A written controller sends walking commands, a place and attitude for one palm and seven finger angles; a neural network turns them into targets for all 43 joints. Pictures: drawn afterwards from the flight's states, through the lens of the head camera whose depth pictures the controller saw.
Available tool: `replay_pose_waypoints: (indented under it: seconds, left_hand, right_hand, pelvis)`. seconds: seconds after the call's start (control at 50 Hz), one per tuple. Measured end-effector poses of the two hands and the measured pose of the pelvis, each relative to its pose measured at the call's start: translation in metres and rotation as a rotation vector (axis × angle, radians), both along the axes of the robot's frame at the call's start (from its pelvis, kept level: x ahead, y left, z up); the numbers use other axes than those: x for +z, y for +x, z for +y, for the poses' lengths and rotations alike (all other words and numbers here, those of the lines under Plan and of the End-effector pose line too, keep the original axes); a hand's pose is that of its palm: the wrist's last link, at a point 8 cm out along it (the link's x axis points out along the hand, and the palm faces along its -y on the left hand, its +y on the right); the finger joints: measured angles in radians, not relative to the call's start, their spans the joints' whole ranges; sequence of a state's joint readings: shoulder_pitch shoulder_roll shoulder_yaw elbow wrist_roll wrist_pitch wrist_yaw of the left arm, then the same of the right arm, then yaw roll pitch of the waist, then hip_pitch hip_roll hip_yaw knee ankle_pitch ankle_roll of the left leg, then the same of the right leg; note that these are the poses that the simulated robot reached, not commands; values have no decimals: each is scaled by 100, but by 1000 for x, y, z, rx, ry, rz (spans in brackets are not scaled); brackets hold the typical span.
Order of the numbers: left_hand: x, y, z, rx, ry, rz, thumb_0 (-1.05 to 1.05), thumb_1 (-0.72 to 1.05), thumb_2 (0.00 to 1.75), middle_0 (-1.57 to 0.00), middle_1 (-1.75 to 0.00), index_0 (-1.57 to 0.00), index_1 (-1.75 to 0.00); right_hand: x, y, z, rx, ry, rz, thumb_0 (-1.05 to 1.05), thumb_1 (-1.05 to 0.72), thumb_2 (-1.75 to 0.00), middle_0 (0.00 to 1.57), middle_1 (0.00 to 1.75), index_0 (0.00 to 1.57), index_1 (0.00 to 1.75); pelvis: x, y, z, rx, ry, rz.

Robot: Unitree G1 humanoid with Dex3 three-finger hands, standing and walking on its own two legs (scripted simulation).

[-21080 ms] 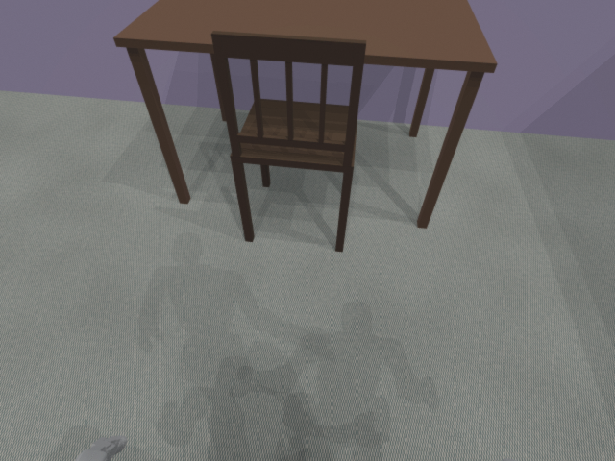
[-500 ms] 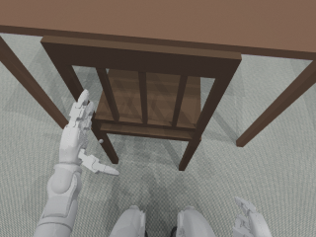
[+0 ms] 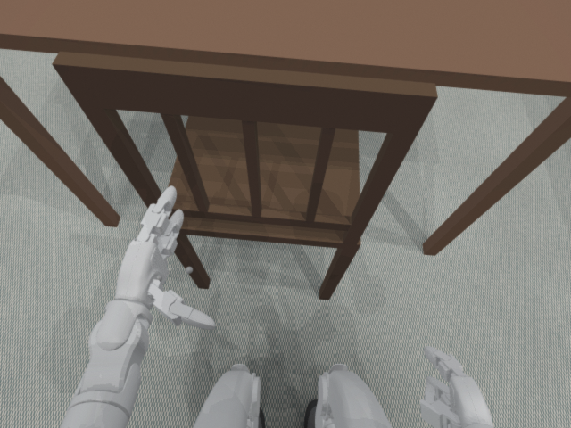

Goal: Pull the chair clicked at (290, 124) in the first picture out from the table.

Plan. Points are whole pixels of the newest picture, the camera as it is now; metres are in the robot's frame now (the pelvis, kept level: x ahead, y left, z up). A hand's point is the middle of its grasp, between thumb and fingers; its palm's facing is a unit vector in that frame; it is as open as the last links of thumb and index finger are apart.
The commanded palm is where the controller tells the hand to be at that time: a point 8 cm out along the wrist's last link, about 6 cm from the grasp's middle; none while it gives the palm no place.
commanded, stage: aim the fingers beside a spindle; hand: left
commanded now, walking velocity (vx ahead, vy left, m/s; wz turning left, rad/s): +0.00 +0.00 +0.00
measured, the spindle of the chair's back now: (253, 173) +0.48 +0.06 +0.01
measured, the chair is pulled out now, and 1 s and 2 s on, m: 0.00 0.00 0.00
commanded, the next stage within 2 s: push the fingers through the gap in 0.26 s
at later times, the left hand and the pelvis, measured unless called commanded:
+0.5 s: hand (187, 250) +0.33 +0.14 +0.04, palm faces -0.05 -1.00 -0.05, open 16.9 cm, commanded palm +0.32 +0.19 +0.02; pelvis +0.00 +0.00 +0.00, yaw +0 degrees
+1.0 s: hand (196, 228) +0.38 +0.14 +0.01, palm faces -0.10 -1.00 -0.02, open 17.0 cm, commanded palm +0.37 +0.19 +0.02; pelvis +0.00 +0.00 +0.00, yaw +0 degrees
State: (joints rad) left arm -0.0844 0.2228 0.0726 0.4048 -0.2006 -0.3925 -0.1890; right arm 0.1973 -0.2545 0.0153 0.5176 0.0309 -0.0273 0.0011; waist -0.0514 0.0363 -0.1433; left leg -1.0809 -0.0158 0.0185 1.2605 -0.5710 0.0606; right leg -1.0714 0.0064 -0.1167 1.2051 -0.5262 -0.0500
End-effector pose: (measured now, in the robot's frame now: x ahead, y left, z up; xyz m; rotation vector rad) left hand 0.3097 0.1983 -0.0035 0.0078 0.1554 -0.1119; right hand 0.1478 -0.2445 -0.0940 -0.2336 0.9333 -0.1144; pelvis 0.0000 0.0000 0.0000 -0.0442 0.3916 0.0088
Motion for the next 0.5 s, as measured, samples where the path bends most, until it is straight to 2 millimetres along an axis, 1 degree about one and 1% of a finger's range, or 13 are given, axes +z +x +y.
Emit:
replay_pose_waypoints:
  seconds: [0.04,0.08,0.12,0.14,0.18,0.24,0.28,0.3,0.34,0.4,0.44,0.46,0.5]
  left_hand:
    - [15,-10,-13,-32,-22,-46,-2,-50,30,-5,-8,-5,-8]
    - [36,-17,-18,-30,-21,-126,-2,-50,30,-5,-8,-5,-8]
    - [51,-16,-15,5,2,-198,-2,-50,30,-6,-8,-6,-8]
    - [53,-13,-10,29,20,-219,-1,-50,30,-6,-8,-6,-8]
    - [46,-4,1,76,48,-214,-1,-50,30,-6,-8,-6,-8]
    - [19,5,13,98,54,-110,-1,-50,30,-6,-8,-6,-8]
    - [3,4,10,66,39,-41,-1,-50,30,-5,-8,-6,-8]
    - [-1,2,6,42,29,-23,-1,-50,30,-5,-8,-5,-8]
    - [3,-4,-5,-5,8,-30,-1,-50,30,-5,-8,-5,-8]
    - [29,-11,-18,-29,-9,-123,-2,-50,30,-5,-8,-5,-8]
    - [44,-8,-17,-3,3,-188,-2,-50,30,-6,-8,-6,-8]
    - [47,-4,-14,17,14,-208,-1,-50,30,-6,-8,-6,-8]
    - [43,7,-7,57,32,-207,-1,-50,30,-6,-8,-6,-8]
  right_hand:
    - [4,0,0,-9,-5,-10,1,-90,-89,21,30,20,30]
    - [7,0,1,-6,-5,-16,1,-90,-89,21,30,20,30]
    - [8,0,3,6,-2,-17,1,-90,-89,21,30,20,30]
    - [7,1,3,15,0,-15,1,-90,-89,20,30,20,30]
    - [4,2,4,30,3,-11,1,-90,-89,21,30,20,30]
    - [-1,3,2,38,6,-9,1,-90,-89,21,30,20,30]
    - [-3,3,0,29,4,-13,1,-90,-89,21,30,20,30]
    - [-3,2,-1,23,1,-15,1,-90,-89,21,30,20,30]
    - [-2,1,-2,9,-4,-19,1,-90,-89,21,30,20,30]
    - [2,-1,-1,2,-7,-20,1,-90,-89,21,30,20,30]
    - [3,-2,0,9,-5,-15,1,-90,-89,21,30,20,30]
    - [2,-3,1,15,-3,-12,1,-90,-89,21,30,20,30]
    - [0,-4,1,26,-1,-3,1,-90,-89,21,30,20,30]
  pelvis:
    - [4,2,1,-3,0,-5]
    - [8,4,2,-6,4,-11]
    - [9,4,1,-5,8,-16]
    - [9,4,1,-4,10,-16]
    - [5,2,-1,0,11,-14]
    - [-2,-2,-4,5,9,-7]
    - [-4,-4,-4,5,5,-2]
    - [-5,-5,-3,5,3,-2]
    - [-3,-5,-2,2,1,-5]
    - [3,-2,-1,-2,5,-11]
    - [5,-1,-1,-2,8,-13]
    - [5,-1,-2,-1,9,-12]
    - [2,-2,-3,2,10,-9]
